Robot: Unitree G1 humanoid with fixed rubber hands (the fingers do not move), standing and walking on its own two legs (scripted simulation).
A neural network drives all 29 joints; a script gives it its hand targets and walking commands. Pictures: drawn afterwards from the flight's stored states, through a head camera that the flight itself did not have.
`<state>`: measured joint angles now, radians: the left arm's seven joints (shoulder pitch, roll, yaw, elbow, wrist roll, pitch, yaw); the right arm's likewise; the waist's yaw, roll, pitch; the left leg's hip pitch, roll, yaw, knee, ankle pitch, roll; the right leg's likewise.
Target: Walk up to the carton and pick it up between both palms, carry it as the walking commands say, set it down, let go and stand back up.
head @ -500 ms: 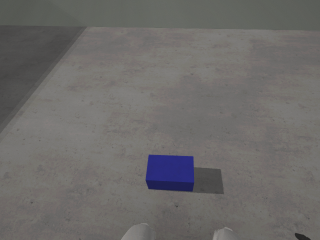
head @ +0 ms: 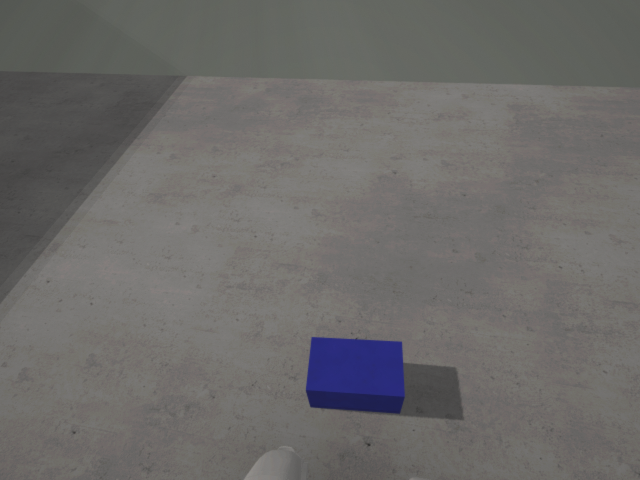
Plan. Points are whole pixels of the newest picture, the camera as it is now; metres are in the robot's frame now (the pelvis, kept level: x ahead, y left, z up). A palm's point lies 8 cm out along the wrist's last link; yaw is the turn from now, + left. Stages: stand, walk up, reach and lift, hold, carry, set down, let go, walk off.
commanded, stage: walk up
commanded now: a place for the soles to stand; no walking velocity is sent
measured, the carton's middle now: (355, 375) +0.51 -0.02 -0.67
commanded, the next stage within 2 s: none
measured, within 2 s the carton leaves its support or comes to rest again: neither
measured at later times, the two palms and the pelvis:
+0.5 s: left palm out of the picture +0.13 +0.38 -0.13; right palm (553, 472) +0.16 -0.25 -0.07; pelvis +0.05 +0.06 +0.01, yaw -2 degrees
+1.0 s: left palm (94, 468) +0.15 +0.33 -0.08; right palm out of the picture +0.14 -0.27 -0.10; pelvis +0.05 +0.03 +0.03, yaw -3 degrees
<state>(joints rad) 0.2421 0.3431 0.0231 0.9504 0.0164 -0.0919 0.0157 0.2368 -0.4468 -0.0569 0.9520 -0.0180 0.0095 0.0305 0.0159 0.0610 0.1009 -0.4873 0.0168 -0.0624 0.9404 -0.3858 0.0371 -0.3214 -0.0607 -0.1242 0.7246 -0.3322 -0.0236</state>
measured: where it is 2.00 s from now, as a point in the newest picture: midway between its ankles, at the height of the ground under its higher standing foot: outside the picture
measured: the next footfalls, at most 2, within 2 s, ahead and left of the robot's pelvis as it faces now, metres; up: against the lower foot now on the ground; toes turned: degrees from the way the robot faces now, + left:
left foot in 0.10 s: +0.13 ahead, +0.18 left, +0.00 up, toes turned +1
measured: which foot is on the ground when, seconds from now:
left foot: up 0.00-0.08, down 0.10-1.00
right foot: down 0.00-1.00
